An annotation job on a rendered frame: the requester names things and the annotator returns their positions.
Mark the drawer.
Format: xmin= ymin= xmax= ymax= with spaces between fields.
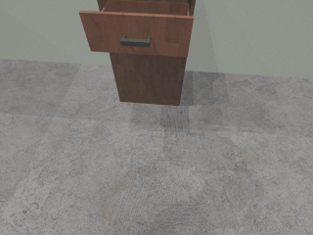
xmin=79 ymin=0 xmax=194 ymax=58

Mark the cabinet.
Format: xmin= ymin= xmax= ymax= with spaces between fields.
xmin=97 ymin=0 xmax=196 ymax=106

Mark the handle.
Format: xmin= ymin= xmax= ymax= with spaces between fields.
xmin=119 ymin=34 xmax=151 ymax=48

